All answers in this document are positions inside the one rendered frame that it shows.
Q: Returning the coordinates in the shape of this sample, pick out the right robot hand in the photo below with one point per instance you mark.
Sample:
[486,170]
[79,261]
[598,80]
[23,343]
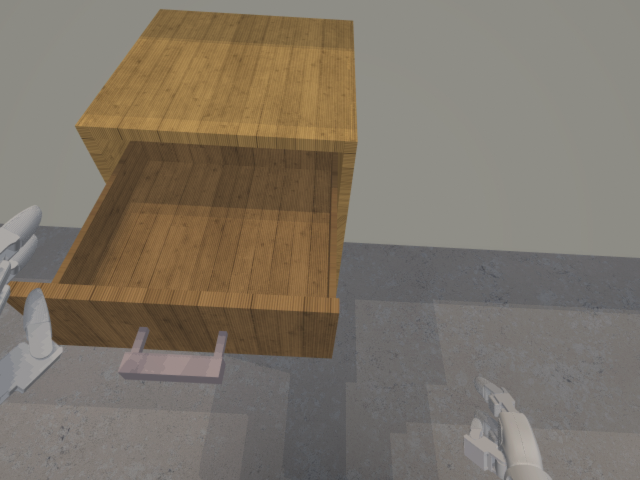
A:
[511,440]

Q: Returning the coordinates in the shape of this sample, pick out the drawer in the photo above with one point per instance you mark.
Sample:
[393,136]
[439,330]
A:
[189,240]

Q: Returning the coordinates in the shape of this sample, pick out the handle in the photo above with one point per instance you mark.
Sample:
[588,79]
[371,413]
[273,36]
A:
[136,365]

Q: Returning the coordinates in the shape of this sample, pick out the left robot hand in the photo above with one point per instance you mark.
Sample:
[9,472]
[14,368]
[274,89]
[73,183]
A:
[24,364]

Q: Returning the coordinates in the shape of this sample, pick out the cabinet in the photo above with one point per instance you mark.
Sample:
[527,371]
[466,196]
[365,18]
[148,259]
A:
[237,80]

